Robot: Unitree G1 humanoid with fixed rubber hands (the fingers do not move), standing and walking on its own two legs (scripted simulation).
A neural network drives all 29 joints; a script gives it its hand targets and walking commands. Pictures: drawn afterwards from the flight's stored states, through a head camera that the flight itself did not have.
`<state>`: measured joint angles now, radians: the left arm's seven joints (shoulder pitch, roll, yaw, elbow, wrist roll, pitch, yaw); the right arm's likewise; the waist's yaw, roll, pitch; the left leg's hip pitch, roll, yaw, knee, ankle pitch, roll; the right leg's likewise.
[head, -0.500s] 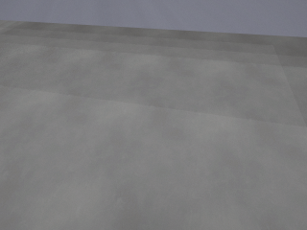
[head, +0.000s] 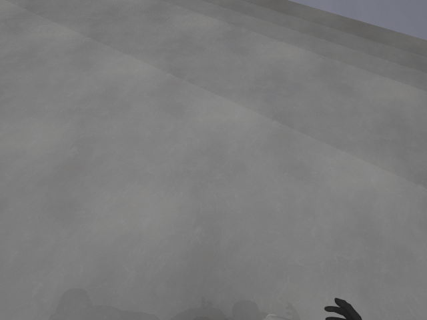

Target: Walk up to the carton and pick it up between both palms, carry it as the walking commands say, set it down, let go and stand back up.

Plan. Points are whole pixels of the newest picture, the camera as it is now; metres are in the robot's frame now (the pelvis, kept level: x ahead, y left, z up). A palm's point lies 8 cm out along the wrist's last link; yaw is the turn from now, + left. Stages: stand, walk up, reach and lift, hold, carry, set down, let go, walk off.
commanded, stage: walk up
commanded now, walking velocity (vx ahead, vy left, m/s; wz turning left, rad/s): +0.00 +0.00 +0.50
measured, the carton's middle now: out of the picture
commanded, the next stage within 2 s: none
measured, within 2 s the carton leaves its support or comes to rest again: neither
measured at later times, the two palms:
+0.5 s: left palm out of the picture -0.01 +0.25 -0.09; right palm out of the picture +0.06 -0.25 -0.13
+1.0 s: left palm out of the picture -0.13 +0.31 -0.11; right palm out of the picture +0.10 -0.15 -0.10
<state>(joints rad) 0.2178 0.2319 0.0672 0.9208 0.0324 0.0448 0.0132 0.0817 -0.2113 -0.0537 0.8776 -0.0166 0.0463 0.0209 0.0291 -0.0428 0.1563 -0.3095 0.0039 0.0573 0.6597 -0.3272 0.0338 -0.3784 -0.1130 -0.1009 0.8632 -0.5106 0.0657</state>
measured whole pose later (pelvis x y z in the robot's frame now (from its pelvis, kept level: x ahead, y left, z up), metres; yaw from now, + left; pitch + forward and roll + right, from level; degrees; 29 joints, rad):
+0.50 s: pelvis -0.04 -0.02 +0.02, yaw +13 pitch +0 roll +2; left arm 0.17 0.19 0.05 0.88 0.04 0.01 0.04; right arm 0.20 -0.24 -0.08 0.94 -0.02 0.07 0.01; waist -0.02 0.05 0.09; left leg -0.51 -0.07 -0.02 0.96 -0.44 -0.02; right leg -0.25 -0.05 -0.06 0.51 -0.27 -0.02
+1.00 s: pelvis -0.10 +0.02 +0.02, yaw +28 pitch +0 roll -2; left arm 0.11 0.28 0.06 0.86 0.02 0.06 0.01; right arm 0.11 -0.21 -0.03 0.92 -0.03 0.03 -0.01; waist 0.01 -0.02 0.11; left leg -0.28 -0.02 -0.04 0.50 -0.21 0.04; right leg -0.46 -0.07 -0.03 1.03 -0.39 0.05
